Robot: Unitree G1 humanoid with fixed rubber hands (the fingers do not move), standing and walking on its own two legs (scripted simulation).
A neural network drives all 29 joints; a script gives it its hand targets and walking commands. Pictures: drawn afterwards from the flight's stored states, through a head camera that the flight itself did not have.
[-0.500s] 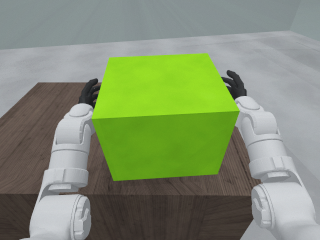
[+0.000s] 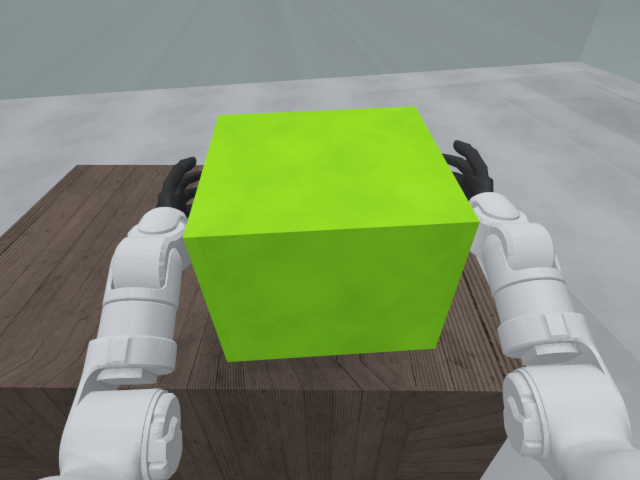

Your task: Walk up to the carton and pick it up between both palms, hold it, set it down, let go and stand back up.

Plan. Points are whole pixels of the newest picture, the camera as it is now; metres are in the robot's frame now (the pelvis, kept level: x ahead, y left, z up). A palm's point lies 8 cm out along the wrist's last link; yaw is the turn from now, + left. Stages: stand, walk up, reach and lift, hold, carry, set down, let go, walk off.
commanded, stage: hold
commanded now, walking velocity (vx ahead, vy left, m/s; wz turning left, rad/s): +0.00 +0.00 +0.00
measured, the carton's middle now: (324, 229) +0.41 +0.01 +0.16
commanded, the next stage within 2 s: set down in 0.20 s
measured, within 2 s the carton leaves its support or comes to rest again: neither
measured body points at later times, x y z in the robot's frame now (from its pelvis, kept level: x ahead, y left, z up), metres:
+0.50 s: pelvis +0.01 -0.01 +0.00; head -0.04 -0.02 +0.45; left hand +0.40 +0.18 +0.21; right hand +0.43 -0.19 +0.22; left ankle +0.04 +0.12 -0.75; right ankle +0.05 -0.13 -0.75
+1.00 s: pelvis +0.03 -0.01 +0.00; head +0.01 -0.02 +0.45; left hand +0.41 +0.19 +0.16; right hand +0.45 -0.18 +0.17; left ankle +0.04 +0.12 -0.75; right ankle +0.05 -0.13 -0.75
